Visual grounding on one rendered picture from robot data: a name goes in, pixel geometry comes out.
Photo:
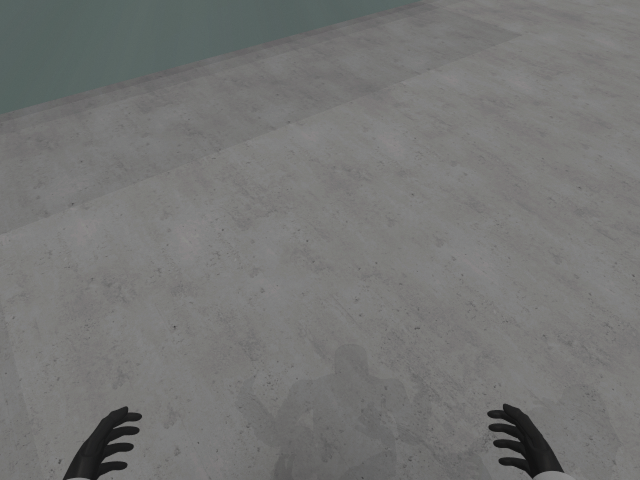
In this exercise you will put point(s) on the right robot hand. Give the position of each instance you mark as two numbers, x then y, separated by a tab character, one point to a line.
533	447

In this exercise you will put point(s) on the left robot hand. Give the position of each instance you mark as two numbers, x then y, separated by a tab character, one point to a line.
87	461

